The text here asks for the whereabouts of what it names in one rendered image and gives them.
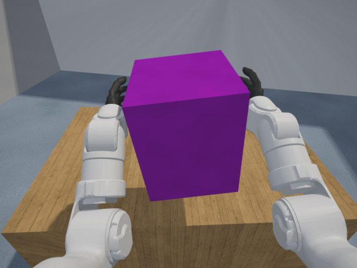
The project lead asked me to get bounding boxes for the right robot forearm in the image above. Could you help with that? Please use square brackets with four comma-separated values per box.
[246, 96, 348, 237]

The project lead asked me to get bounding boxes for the left robot forearm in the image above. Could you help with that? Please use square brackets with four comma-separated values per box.
[65, 104, 128, 250]

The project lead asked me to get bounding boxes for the left robot hand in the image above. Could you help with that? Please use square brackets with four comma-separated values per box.
[105, 76, 128, 107]

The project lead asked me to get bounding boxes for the pedestal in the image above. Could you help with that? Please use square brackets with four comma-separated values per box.
[1, 107, 357, 268]

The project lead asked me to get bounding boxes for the right robot upper arm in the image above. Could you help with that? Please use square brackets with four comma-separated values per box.
[272, 193, 357, 268]

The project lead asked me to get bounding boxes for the right robot hand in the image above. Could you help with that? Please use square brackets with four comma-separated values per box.
[239, 67, 264, 99]

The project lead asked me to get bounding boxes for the left robot upper arm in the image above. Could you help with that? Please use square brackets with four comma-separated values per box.
[33, 208, 133, 268]

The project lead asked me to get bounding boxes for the carton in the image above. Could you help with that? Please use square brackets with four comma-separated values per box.
[122, 50, 250, 202]

